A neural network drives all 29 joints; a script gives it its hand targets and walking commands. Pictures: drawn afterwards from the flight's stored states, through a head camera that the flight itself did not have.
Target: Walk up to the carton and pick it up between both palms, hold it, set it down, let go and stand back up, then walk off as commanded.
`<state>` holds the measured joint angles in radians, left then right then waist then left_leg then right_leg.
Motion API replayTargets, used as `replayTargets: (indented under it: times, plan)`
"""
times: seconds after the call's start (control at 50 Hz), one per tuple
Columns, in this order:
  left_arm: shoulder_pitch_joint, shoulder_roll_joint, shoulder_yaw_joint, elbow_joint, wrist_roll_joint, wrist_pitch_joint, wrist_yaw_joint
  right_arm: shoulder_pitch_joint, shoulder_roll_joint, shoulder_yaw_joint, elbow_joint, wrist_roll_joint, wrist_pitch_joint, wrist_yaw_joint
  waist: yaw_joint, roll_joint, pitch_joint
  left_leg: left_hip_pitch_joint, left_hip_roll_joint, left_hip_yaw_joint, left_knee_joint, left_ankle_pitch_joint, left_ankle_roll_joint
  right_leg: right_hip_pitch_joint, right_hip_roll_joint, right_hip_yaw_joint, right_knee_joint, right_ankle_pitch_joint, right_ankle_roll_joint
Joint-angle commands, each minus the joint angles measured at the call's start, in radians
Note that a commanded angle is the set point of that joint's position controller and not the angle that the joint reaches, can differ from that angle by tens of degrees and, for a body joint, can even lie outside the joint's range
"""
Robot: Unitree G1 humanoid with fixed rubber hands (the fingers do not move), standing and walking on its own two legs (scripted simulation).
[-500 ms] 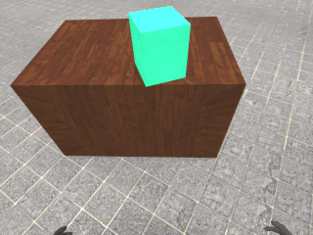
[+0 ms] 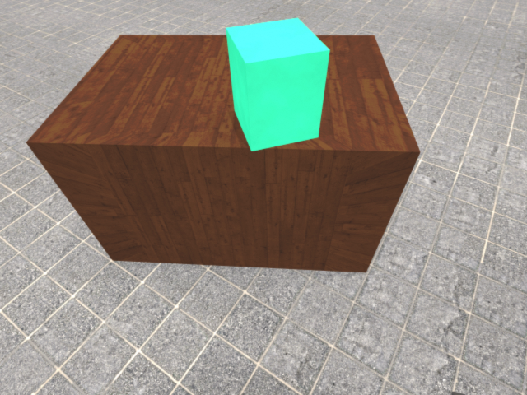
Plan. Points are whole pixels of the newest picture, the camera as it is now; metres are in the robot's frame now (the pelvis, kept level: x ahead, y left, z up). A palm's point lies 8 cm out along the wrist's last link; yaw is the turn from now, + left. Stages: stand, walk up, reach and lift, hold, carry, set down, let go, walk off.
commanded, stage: stand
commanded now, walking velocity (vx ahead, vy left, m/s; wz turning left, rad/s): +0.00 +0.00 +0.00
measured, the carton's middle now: (274, 85) +0.87 -0.02 +0.02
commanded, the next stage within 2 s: none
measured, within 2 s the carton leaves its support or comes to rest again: neither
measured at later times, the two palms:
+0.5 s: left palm out of the picture +0.06 +0.29 -0.12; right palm out of the picture +0.05 -0.29 -0.12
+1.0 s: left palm out of the picture +0.05 +0.29 -0.12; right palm out of the picture +0.05 -0.30 -0.12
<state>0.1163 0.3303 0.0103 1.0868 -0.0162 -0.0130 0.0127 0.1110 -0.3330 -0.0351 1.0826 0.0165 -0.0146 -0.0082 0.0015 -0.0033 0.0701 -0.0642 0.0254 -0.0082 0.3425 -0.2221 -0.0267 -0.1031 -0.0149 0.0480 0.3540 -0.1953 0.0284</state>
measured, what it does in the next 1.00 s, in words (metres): stands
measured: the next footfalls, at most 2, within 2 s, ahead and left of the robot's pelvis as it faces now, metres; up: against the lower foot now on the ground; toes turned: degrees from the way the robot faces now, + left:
none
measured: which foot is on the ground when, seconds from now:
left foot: down 0.00-1.00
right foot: down 0.00-1.00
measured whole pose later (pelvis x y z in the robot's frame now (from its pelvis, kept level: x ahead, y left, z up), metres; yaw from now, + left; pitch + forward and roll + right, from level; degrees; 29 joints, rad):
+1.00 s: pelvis -0.01 +0.00 +0.00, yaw +0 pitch -3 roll +0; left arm 0.16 0.33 0.02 1.10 -0.01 -0.01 0.02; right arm 0.14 -0.33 -0.05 1.10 0.01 -0.02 -0.01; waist 0.00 -0.01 0.06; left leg -0.06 0.03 0.00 0.32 -0.20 -0.03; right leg -0.10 -0.02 0.04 0.33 -0.17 0.03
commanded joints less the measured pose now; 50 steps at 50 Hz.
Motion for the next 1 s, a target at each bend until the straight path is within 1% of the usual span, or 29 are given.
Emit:
replayTargets:
  times: [0.0, 0.04, 0.06, 0.08, 0.12, 0.18, 0.2, 0.22, 0.24, 0.28, 0.32, 0.4, 0.42, 0.44, 0.46, 0.48, 0.52, 0.56, 0.62, 0.66, 0.68, 0.7, 0.72, 0.76, 0.8, 0.84, 0.86, 0.94, 0.98]
  plan:
    - [-0.011, 0.212, 0.04, -0.043, 0.002, -0.028, 0.014, -0.026, -0.232, -0.054, -0.046, 0.003, -0.016, -0.015, 0.0, -0.011, -0.079, 0.01, 0.104, -0.048, -0.05, 0.186, 0.04, 0.01, -0.106, 0.046, -0.055, 0.274, -0.031]
    - [-0.026, 0.212, 0.043, -0.048, 0.006, -0.032, 0.018, -0.036, -0.218, -0.05, -0.056, -0.003, -0.023, -0.013, -0.003, 0.021, -0.067, -0.015, 0.096, -0.037, -0.063, 0.209, 0.028, 0.02, -0.115, 0.065, -0.052, 0.309, -0.034]
    - [-0.029, 0.212, 0.039, -0.043, 0.005, -0.028, 0.017, -0.01, -0.206, -0.047, -0.042, 0.005, -0.027, -0.015, -0.01, -0.02, -0.071, -0.001, 0.099, -0.048, -0.067, 0.197, 0.029, 0.016, -0.11, 0.054, -0.052, 0.3, -0.036]
    - [-0.026, 0.217, 0.049, -0.048, 0.005, -0.028, 0.017, -0.042, -0.213, -0.048, -0.042, -0.003, -0.023, -0.013, 0.007, -0.003, -0.079, -0.01, 0.099, -0.045, -0.066, 0.186, 0.03, 0.031, -0.115, 0.05, -0.052, 0.284, -0.033]
    - [-0.02, 0.198, 0.041, -0.041, 0.003, -0.026, 0.019, -0.025, -0.211, -0.049, -0.043, -0.005, -0.024, -0.016, 0.003, -0.02, -0.072, -0.008, 0.111, -0.055, -0.068, 0.212, 0.045, 0.027, -0.113, 0.046, -0.066, 0.267, -0.035]
    - [-0.026, 0.193, 0.04, -0.033, 0.005, -0.029, 0.015, -0.043, -0.22, -0.056, -0.061, 0.003, -0.024, -0.016, -0.004, 0.046, -0.064, -0.001, 0.105, -0.042, -0.062, 0.213, 0.033, 0.002, -0.114, 0.057, -0.074, 0.264, -0.036]
    - [-0.03, 0.208, 0.047, -0.034, 0.009, -0.026, 0.017, -0.025, -0.185, -0.048, -0.049, -0.005, -0.024, -0.016, -0.012, 0.009, -0.055, 0.015, 0.1, -0.038, -0.066, 0.221, 0.031, 0.001, -0.101, 0.039, -0.063, 0.269, -0.03]
    - [-0.027, 0.202, 0.046, -0.034, 0.001, -0.021, 0.019, -0.002, -0.214, -0.051, -0.038, -0.006, -0.023, -0.014, -0.007, 0.028, -0.067, -0.003, 0.104, -0.038, -0.064, 0.23, 0.036, 0.009, -0.111, 0.05, -0.078, 0.278, -0.033]
    - [-0.019, 0.247, 0.053, -0.044, 0.002, -0.028, 0.019, 0.009, -0.206, -0.048, -0.034, -0.001, -0.018, -0.013, -0.008, -0.016, -0.085, 0.024, 0.107, -0.054, -0.078, 0.202, 0.03, 0.011, -0.114, 0.051, -0.058, 0.25, -0.035]
    - [0.002, 0.176, 0.032, -0.032, 0.0, -0.023, 0.017, 0.04, -0.193, -0.046, -0.023, -0.003, -0.014, -0.017, -0.023, 0.029, -0.089, 0.04, 0.105, -0.034, -0.061, 0.218, 0.03, -0.001, -0.115, 0.047, -0.068, 0.253, -0.032]
    - [0.002, 0.233, 0.052, -0.029, 0.008, -0.022, 0.024, -0.017, -0.194, -0.049, -0.036, -0.005, -0.018, -0.021, 0.002, -0.023, -0.066, -0.009, 0.112, -0.054, -0.08, 0.204, 0.04, 0.017, -0.113, 0.05, -0.068, 0.256, -0.037]
    - [-0.009, 0.2, 0.044, -0.038, 0.002, -0.021, 0.021, -0.012, -0.198, -0.049, -0.033, -0.011, -0.02, -0.018, 0.001, 0.023, -0.055, -0.017, 0.102, -0.037, -0.074, 0.177, 0.031, 0.006, -0.116, 0.044, -0.067, 0.22, -0.035]
    - [0.012, 0.196, 0.041, -0.034, 0.003, -0.022, 0.018, -0.012, -0.206, -0.052, -0.036, -0.003, -0.022, -0.018, 0.015, -0.009, -0.05, -0.017, 0.109, -0.05, -0.08, 0.131, 0.037, 0.007, -0.111, 0.049, -0.079, 0.18, -0.035]
    - [-0.019, 0.166, 0.024, -0.043, 0.0, -0.019, 0.013, -0.009, -0.199, -0.053, -0.046, -0.001, -0.02, -0.017, -0.005, -0.044, -0.045, 0.002, 0.104, -0.044, -0.077, 0.15, 0.029, -0.012, -0.109, 0.037, -0.078, 0.217, -0.028]
    - [-0.002, 0.215, 0.049, -0.035, 0.006, -0.018, 0.017, 0.043, -0.198, -0.05, -0.013, -0.006, -0.014, -0.021, -0.008, -0.04, -0.051, 0.013, 0.097, -0.043, -0.093, 0.153, 0.027, -0.005, -0.1, 0.038, -0.077, 0.192, -0.034]
    - [-0.002, 0.216, 0.046, -0.039, 0.004, -0.018, 0.02, 0.003, -0.223, -0.051, -0.039, -0.004, -0.02, -0.022, -0.009, 0.021, -0.032, -0.017, 0.1, -0.036, -0.08, 0.144, 0.035, -0.018, -0.107, 0.055, -0.09, 0.195, -0.03]
    - [-0.001, 0.214, 0.047, -0.036, 0.005, -0.018, 0.018, 0.017, -0.176, -0.045, -0.035, 0.001, -0.021, -0.02, -0.009, -0.027, -0.031, -0.023, 0.104, -0.05, -0.091, 0.134, 0.035, -0.004, -0.107, 0.043, -0.077, 0.189, -0.034]
    - [0.02, 0.215, 0.048, -0.03, 0.01, -0.016, 0.023, 0.024, -0.176, -0.041, -0.034, -0.005, -0.023, -0.016, -0.009, 0.029, -0.025, -0.02, 0.106, -0.046, -0.091, 0.143, 0.03, -0.001, -0.114, 0.054, -0.071, 0.192, -0.035]
    - [-0.005, 0.205, 0.049, -0.047, 0.008, -0.017, 0.018, 0.003, -0.214, -0.053, -0.038, -0.006, -0.022, -0.02, -0.001, 0.0, -0.063, -0.015, 0.104, -0.045, -0.091, 0.113, 0.042, 0.012, -0.11, 0.047, -0.079, 0.195, -0.036]
    - [-0.002, 0.187, 0.038, -0.048, 0.004, -0.029, 0.025, -0.007, -0.186, -0.045, -0.047, -0.001, -0.02, -0.014, -0.004, 0.012, -0.065, -0.005, 0.102, -0.04, -0.087, 0.171, 0.033, 0.008, -0.119, 0.056, -0.07, 0.217, -0.034]
    - [-0.007, 0.214, 0.05, -0.054, 0.0, -0.029, 0.02, -0.006, -0.201, -0.05, -0.05, -0.004, -0.025, -0.018, -0.005, -0.026, -0.05, -0.017, 0.105, -0.051, -0.096, 0.133, 0.04, -0.001, -0.11, 0.062, -0.084, 0.191, -0.033]
    - [0.019, 0.183, 0.043, -0.043, 0.008, -0.021, 0.023, -0.016, -0.196, -0.048, -0.042, -0.005, -0.022, -0.017, 0.007, 0.0, -0.072, 0.001, 0.112, -0.05, -0.088, 0.135, 0.039, 0.011, -0.114, 0.04, -0.081, 0.21, -0.032]
    - [0.011, 0.194, 0.043, -0.057, 0.006, -0.023, 0.016, 0.009, -0.199, -0.051, -0.045, 0.001, -0.024, -0.018, 0.001, -0.024, -0.057, -0.009, 0.103, -0.045, -0.088, 0.166, 0.031, 0.004, -0.113, 0.049, -0.063, 0.198, -0.032]
    - [-0.002, 0.211, 0.047, -0.052, 0.009, -0.027, 0.019, 0.008, -0.174, -0.043, -0.047, -0.006, -0.021, -0.02, -0.011, 0.018, -0.051, 0.004, 0.104, -0.051, -0.088, 0.15, 0.031, -0.015, -0.112, 0.059, -0.068, 0.183, -0.039]
    - [0.025, 0.206, 0.043, -0.037, 0.009, -0.025, 0.018, 0.004, -0.184, -0.043, -0.036, -0.001, -0.021, -0.02, -0.001, -0.043, -0.055, 0.0, 0.112, -0.056, -0.081, 0.137, 0.041, -0.001, -0.102, 0.029, -0.081, 0.195, -0.029]
    - [0.014, 0.166, 0.034, -0.048, 0.005, -0.022, 0.016, 0.004, -0.217, -0.052, -0.045, -0.004, -0.02, -0.022, -0.012, -0.024, -0.041, -0.01, 0.104, -0.046, -0.085, 0.157, 0.035, -0.014, -0.106, 0.038, -0.071, 0.216, -0.024]
    - [0.006, 0.193, 0.036, -0.043, 0.005, -0.023, 0.016, -0.018, -0.22, -0.057, -0.046, -0.007, -0.019, -0.02, 0.009, 0.016, -0.047, -0.014, 0.103, -0.059, -0.092, 0.133, 0.032, -0.021, -0.112, 0.048, -0.084, 0.16, -0.031]
    - [0.027, 0.224, 0.055, -0.05, 0.006, -0.02, 0.013, 0.075, -0.2, -0.049, -0.021, -0.011, -0.019, -0.017, -0.011, 0.0, -0.008, -0.038, 0.098, -0.031, -0.1, 0.082, 0.035, -0.026, -0.111, 0.055, -0.094, 0.132, -0.034]
    - [0.043, 0.213, 0.052, -0.04, 0.011, -0.021, 0.019, 0.003, -0.202, -0.05, -0.048, -0.014, -0.02, -0.015, 0.009, 0.024, -0.059, -0.026, 0.109, -0.05, -0.091, 0.121, 0.04, 0.006, -0.116, 0.054, -0.09, 0.162, -0.041]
